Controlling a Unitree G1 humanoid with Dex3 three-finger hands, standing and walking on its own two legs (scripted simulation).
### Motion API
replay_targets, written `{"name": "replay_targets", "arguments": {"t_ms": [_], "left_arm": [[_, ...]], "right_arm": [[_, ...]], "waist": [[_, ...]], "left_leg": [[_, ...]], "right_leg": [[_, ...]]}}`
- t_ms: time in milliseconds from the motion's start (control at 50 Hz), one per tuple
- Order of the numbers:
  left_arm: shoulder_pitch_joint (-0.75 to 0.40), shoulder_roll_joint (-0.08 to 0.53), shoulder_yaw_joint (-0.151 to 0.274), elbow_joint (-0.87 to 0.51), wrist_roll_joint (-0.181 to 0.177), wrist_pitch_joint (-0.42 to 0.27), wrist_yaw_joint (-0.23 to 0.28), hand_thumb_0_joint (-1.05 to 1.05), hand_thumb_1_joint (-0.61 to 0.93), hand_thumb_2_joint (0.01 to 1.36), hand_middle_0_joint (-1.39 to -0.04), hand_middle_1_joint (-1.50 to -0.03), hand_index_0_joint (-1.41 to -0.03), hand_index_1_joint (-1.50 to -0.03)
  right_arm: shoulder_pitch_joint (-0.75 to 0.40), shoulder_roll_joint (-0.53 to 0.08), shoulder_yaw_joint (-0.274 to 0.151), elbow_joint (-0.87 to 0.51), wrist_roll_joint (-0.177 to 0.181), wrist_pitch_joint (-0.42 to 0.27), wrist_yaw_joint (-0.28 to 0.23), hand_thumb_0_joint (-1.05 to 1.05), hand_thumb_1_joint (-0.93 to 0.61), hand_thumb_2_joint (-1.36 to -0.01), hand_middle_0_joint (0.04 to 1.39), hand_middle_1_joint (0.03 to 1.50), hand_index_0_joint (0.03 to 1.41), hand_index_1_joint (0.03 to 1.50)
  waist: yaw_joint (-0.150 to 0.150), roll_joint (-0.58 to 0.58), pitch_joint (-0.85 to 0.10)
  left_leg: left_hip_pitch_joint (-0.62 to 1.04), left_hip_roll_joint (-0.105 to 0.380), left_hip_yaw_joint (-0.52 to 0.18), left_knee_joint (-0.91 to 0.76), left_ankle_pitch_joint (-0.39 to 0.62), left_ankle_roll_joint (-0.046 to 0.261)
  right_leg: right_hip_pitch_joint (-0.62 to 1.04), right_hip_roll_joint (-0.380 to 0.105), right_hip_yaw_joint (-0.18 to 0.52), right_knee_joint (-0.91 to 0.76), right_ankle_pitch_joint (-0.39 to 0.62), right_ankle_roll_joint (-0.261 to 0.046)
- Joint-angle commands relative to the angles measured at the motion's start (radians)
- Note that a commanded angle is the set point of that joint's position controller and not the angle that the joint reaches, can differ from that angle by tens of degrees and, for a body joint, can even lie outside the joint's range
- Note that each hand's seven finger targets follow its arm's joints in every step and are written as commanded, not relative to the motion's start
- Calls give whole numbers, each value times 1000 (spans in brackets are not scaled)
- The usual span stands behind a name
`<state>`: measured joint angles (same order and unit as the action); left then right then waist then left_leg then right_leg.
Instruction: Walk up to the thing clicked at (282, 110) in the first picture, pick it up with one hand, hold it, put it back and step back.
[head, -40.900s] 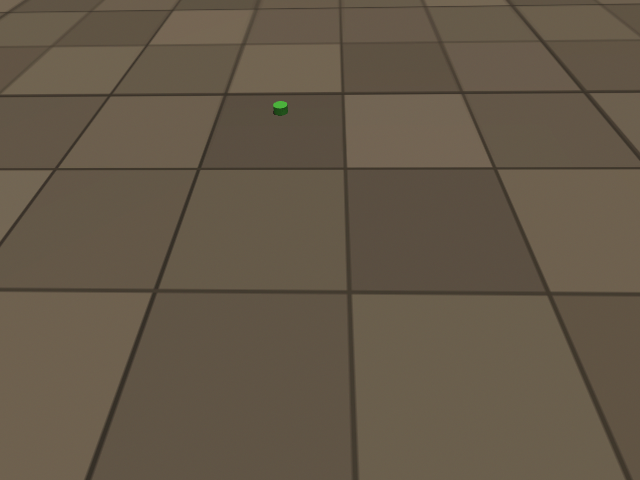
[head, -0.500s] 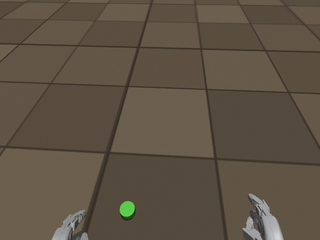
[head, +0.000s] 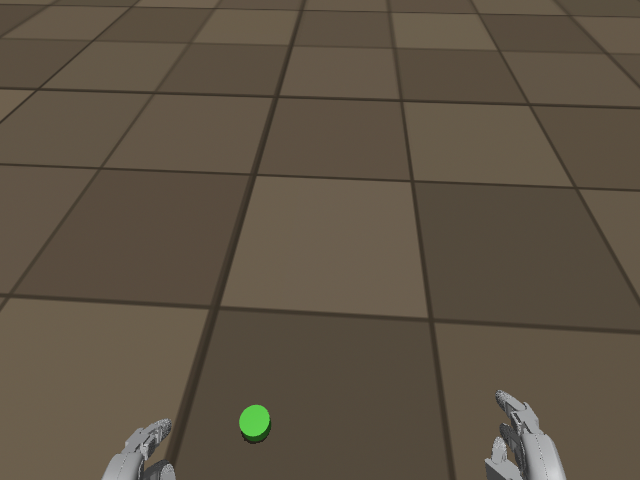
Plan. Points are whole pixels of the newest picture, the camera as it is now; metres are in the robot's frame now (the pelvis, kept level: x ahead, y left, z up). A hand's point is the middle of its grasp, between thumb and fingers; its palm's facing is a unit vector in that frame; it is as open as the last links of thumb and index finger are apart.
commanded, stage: home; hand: left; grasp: from above
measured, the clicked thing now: (255, 422) +0.44 +0.19 -0.69
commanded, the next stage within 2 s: stand in 0.44 s
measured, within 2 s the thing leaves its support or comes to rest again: neither
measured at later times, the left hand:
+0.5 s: hand out of the picture +0.15 +0.18 -0.05, palm faces +0.04 -0.98 -0.21, open 7.4 cm
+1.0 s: hand out of the picture +0.04 +0.24 -0.11, palm faces +0.03 -0.95 -0.32, open 7.4 cm
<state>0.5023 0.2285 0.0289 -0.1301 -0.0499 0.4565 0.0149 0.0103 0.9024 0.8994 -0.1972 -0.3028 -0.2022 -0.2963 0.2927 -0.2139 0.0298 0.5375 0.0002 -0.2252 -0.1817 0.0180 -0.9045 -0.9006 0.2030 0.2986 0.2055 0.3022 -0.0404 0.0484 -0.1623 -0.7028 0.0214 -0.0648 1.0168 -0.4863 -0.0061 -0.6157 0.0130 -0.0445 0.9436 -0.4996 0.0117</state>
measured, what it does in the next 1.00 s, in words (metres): rises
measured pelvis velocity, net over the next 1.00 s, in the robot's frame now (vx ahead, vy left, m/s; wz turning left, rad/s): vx -0.01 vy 0.00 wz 0.00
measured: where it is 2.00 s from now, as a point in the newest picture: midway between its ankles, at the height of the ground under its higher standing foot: outside the picture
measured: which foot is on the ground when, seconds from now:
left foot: down 0.00-1.00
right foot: down 0.00-1.00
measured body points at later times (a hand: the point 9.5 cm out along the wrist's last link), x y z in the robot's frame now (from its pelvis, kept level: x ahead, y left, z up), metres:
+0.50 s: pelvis -0.01 +0.00 +0.00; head +0.01 +0.01 +0.45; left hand +0.15 +0.23 -0.03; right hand +0.15 -0.24 -0.06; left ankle +0.01 +0.12 -0.68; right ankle -0.02 -0.13 -0.68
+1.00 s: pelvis -0.01 +0.00 +0.05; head +0.01 +0.00 +0.50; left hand +0.04 +0.29 -0.08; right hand +0.07 -0.28 -0.08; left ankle +0.01 +0.12 -0.68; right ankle -0.02 -0.13 -0.68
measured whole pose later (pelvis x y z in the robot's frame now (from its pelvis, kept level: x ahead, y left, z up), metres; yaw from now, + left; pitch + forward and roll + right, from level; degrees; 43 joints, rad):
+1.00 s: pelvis -0.01 +0.00 +0.05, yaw +0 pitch -2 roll +0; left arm 0.24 0.28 0.04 0.96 0.03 0.02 0.03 0.01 0.90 0.90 -0.20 -0.30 -0.20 -0.30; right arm 0.19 -0.28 -0.04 0.98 -0.05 0.00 -0.02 0.01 -0.91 -0.90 0.20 0.30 0.20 0.30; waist 0.02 0.01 0.06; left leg -0.25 -0.01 -0.02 0.57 -0.28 0.01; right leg -0.20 -0.02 -0.01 0.55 -0.31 0.02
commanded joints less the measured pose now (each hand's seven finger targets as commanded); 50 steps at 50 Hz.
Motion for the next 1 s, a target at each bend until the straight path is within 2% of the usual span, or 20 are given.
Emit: {"name": "replay_targets", "arguments": {"t_ms": [0, 160, 200, 220, 260, 340, 400, 480, 500, 520, 540, 560, 600, 640, 680, 700, 740, 780, 880, 980], "left_arm": [[-12, 92, 54, -180, 6, -50, 10, 0, 900, 900, -200, -300, -200, -300], [-26, 106, 66, -208, 4, -52, 13, 0, 900, 900, -200, -300, -200, -300], [-24, 96, 51, -186, 6, -52, 12, 0, 900, 900, -200, -300, -200, -300], [-35, 111, 68, -216, 5, -55, 14, 0, 900, 900, -200, -301, -200, -300], [-6, 93, 52, -191, 4, -50, 12, 0, 900, 900, -200, -300, -200, -300], [-42, 119, 71, -231, 7, -55, 16, 0, 900, 900, -200, -301, -200, -300], [-4, 85, 48, -184, 3, -48, 13, 0, 900, 900, -200, -301, -200, -300], [-30, 113, 63, -227, 8, -52, 16, 0, 900, 900, -200, -301, -200, -300], [-8, 95, 54, -195, 9, -50, 15, 0, 900, 900, -200, -300, -200, -300], [-310, 184, 53, 156, 117, -262, 50, 0, 900, 900, -200, -301, -200, -301], [-197, 210, 77, 313, 118, -331, 45, 0, 900, 900, -200, -300, -200, -301], [-207, 208, 70, 361, 119, -364, 38, 0, 900, 900, -200, -300, -200, -301], [-227, 217, 55, 457, 122, -408, 30, 0, 900, 900, -200, -300, -200, -301], [-283, 217, 60, 545, 107, -416, 23, 0, 900, 900, -200, -300, -200, -301], [-318, 212, 61, 628, 102, -426, 26, 0, 900, 900, -200, -300, -200, -301], [-320, 205, 61, 668, 98, -433, 26, 0, 900, 900, -200, -300, -200, -301], [-310, 182, 57, 747, 94, -442, 26, 0, 900, 900, -200, -300, -200, -301], [-290, 175, 55, 821, 93, -452, 24, 0, 900, 900, -200, -300, -200, -301], [-316, 216, 62, 956, 90, -477, 28, 0, 900, 900, -200, -300, -200, -301], [-328, 216, 53, 1055, 77, -472, 33, 0, 900, 900, -200, -300, -200, -301]], "right_arm": [[-71, -127, -52, -157, 4, -62, -11, 0, -901, -899, 200, 299, 200, 299], [-67, -126, -52, -168, 6, -59, -11, 0, -901, -899, 200, 299, 200, 299], [-70, -125, -49, -168, 6, -57, -11, 0, -901, -899, 200, 299, 200, 299], [-68, -125, -50, -166, 5, -59, -11, 0, -901, -899, 200, 299, 200, 299], [-70, -125, -50, -168, 7, -59, -11, 0, -901, -899, 200, 299, 200, 299], [-65, -123, -50, -166, 6, -58, -14, 0, -901, -899, 199, 299, 200, 299], [-72, -124, -49, -170, 7, -60, -12, 0, -901, -899, 199, 299, 200, 299], [-72, -125, -50, -171, 8, -57, -12, 0, -901, -899, 199, 299, 199, 299], [-70, -123, -50, -171, 7, -58, -11, 0, -901, -899, 200, 299, 200, 299], [-139, -238, -88, 87, -116, 46, 49, 0, -902, -899, 199, 299, 199, 299], [-156, -254, -114, 82, -115, 87, 80, 0, -900, -900, 200, 300, 200, 300], [-130, -255, -113, 61, -123, 104, 97, 0, -900, -900, 200, 300, 200, 300], [-126, -224, -108, 116, -81, 119, 133, 0, -900, -900, 200, 300, 200, 300], [-144, -208, -106, 142, -51, 133, 157, 0, -900, -900, 200, 300, 200, 300], [-151, -207, -113, 184, -49, 146, 166, 0, -900, -900, 200, 300, 200, 300], [-154, -216, -115, 202, -53, 150, 166, 0, -900, -900, 200, 300, 200, 300], [-163, -229, -116, 231, -59, 157, 164, 0, -900, -900, 200, 300, 200, 300], [-177, -237, -116, 257, -58, 165, 160, 0, -900, -900, 200, 300, 200, 300], [-148, -227, -109, 334, -42, 182, 149, 0, -900, -900, 200, 300, 200, 300], [-134, -241, -103, 407, -35, 191, 144, 0, -900, -900, 200, 300, 200, 300]], "waist": [[1, 18, -66], [3, 13, -77], [-8, -1, -68], [1, 1, -63], [2, 0, -81], [1, 5, -81], [-3, -5, -63], [7, 22, -71], [3, 13, -72], [80, -44, 159], [87, -108, 88], [51, -88, 85], [58, -77, 20], [60, -130, 52], [61, -101, 72], [65, -53, 67], [75, 46, 86], [84, 60, 109], [54, -68, 115], [47, -32, 130]], "left_leg": [[131, -12, 8, -182, 221, 14], [124, -14, 13, -171, 222, 17], [117, -17, 15, -168, 203, 20], [114, -17, 16, -169, 195, 19], [118, -18, 15, -168, 204, 20], [117, -20, 21, -159, 202, 20], [105, -19, 18, -166, 182, 20], [112, -13, 10, -179, 180, 15], [110, -15, 11, -175, 180, 16], [145, 40, -44, -264, 369, 65], [194, 18, -5, -239, 343, 77], [213, 14, -17, -255, 329, 76], [292, 5, -9, -262, 341, 72], [318, -14, 10, -286, 276, 61], [345, 1, -15, -341, 236, 65], [366, 24, -41, -379, 258, 69], [364, 66, -111, -494, 201, 79], [368, 81, -126, -550, 173, 78], [481, 39, -41, -521, 381, 47], [543, 58, -46, -597, 459, 45]], "right_leg": [[-1, 23, -24, -141, 208, -15], [4, 20, -21, -141, 213, -15], [-9, 20, -19, -150, 199, -12], [-3, 19, -20, -150, 192, -13], [1, 19, -19, -148, 200, -14], [-5, 17, -16, -150, 200, -12], [-8, 18, -20, -150, 183, -12], [-10, 22, -23, -138, 173, -17], [-12, 21, -23, -141, 173, -16], [148, -50, 66, -168, 201, -57], [178, -72, 134, -234, 198, -82], [160, -62, 149, -233, 200, -99], [254, -94, 159, -239, 309, -89], [236, -104, 170, -305, 244, -75], [235, -103, 156, -331, 194, -63], [251, -88, 127, -313, 215, -52], [283, -60, 83, -294, 204, -29], [331, -62, 76, -335, 227, -25], [406, -108, 128, -474, 397, -40], [462, -108, 115, -526, 445, -29]]}}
